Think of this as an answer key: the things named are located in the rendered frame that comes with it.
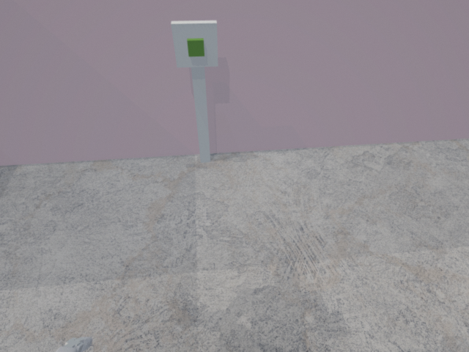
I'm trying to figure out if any button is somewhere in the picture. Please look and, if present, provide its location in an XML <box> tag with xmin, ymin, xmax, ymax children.
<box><xmin>187</xmin><ymin>38</ymin><xmax>204</xmax><ymax>56</ymax></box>

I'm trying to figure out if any panel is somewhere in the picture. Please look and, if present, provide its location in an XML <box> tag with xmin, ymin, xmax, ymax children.
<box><xmin>171</xmin><ymin>21</ymin><xmax>218</xmax><ymax>163</ymax></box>

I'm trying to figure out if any left robot hand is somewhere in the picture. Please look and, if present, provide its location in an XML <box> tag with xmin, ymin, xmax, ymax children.
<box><xmin>55</xmin><ymin>337</ymin><xmax>92</xmax><ymax>352</ymax></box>

